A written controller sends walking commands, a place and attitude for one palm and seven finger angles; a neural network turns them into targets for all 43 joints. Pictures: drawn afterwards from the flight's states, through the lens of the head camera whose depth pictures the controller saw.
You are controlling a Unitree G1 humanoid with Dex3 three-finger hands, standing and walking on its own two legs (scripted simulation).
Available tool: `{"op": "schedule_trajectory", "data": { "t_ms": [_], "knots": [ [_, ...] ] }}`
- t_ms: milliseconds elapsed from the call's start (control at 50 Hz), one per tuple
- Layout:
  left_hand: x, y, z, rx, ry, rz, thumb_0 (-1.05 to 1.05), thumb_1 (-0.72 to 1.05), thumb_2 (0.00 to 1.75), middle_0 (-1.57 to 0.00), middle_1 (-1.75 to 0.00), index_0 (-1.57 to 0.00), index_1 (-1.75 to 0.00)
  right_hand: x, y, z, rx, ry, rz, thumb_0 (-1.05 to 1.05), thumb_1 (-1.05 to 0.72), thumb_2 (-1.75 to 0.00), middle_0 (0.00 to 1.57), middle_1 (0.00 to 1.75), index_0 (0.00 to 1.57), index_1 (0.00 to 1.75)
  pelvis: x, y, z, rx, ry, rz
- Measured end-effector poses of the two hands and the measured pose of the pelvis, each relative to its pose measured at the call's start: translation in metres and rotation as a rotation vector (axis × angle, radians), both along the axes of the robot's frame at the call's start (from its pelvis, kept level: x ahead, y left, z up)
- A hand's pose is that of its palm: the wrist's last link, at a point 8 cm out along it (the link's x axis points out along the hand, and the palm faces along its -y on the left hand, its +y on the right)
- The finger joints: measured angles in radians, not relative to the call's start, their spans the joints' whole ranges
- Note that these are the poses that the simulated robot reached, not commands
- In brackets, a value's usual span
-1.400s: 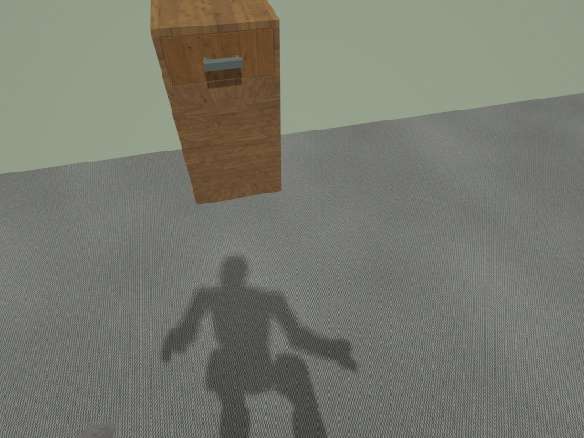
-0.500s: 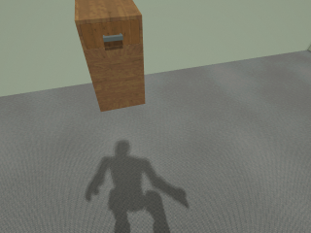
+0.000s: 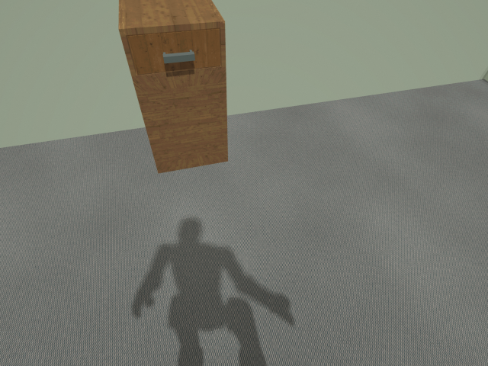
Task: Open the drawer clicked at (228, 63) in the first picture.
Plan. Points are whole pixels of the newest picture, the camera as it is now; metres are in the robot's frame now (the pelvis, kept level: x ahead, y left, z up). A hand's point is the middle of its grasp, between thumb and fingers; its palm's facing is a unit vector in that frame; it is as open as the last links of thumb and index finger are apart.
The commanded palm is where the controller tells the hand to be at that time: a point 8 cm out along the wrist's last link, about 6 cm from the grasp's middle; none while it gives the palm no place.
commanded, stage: look at it before walking up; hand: left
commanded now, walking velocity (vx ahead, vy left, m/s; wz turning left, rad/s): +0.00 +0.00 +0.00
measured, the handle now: (178, 55) +1.27 +0.35 -0.09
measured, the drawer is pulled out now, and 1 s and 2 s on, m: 0.00 0.00 0.00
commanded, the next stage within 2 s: walk to a spot facing it in 0.04 s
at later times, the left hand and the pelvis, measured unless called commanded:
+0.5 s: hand out of the picture +0.05 +0.18 -0.19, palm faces -0.05 -0.98 -0.20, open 7.4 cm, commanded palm none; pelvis +0.06 -0.01 -0.02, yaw -5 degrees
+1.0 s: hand (159, 285) +0.32 +0.21 -0.18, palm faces -0.20 -0.96 -0.19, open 7.4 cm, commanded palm none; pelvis +0.25 +0.03 -0.01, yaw -17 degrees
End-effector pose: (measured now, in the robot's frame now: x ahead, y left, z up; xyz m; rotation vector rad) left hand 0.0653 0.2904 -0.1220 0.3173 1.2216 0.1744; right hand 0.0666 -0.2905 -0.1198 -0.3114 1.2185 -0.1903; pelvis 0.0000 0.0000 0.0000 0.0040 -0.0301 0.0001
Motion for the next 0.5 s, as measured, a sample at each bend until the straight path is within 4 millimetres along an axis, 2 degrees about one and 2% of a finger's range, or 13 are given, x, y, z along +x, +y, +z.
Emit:
{"op": "schedule_trajectory", "data": {
  "t_ms": [240, 400, 500],
  "knots": [
    [-0.005, -0.001, -0.004, -0.005, 0.021, 0.008, 0.00, 0.90, 0.90, -0.20, -0.30, -0.20, -0.30, 0.002, 0.008, -0.003, 0.010, -0.001, -0.005, 0.00, -0.91, -0.90, 0.21, 0.30, 0.20, 0.30, 0.004, 0.003, -0.001, -0.001, 0.003, -0.015],
    [-0.023, -0.034, -0.028, -0.092, 0.140, 0.010, 0.00, 0.91, 0.90, -0.20, -0.30, -0.20, -0.30, -0.025, 0.032, -0.028, 0.092, 0.057, -0.104, 0.00, -0.91, -0.90, 0.21, 0.30, 0.20, 0.30, 0.033, -0.001, -0.013, 0.009, 0.017, -0.081],
    [-0.021, -0.063, -0.038, -0.128, 0.177, 0.039, 0.00, 0.91, 0.90, -0.20, -0.30, -0.20, -0.30, -0.044, 0.038, -0.046, 0.136, 0.166, -0.166, 0.00, -0.91, -0.90, 0.21, 0.30, 0.20, 0.30, 0.061, -0.012, -0.023, -0.015, 0.021, -0.081]
  ]
}}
